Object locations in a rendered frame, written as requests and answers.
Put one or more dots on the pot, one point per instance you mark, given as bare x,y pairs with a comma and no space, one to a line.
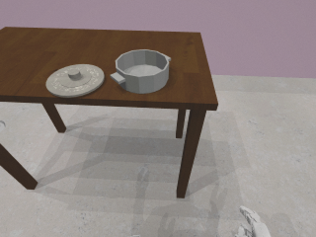
142,71

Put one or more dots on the table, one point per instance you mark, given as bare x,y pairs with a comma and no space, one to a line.
28,56

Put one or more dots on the right robot hand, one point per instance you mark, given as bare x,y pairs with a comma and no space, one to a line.
259,229

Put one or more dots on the knob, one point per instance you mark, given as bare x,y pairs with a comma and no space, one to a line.
74,73

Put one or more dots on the lid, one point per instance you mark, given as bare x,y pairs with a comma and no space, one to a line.
60,85

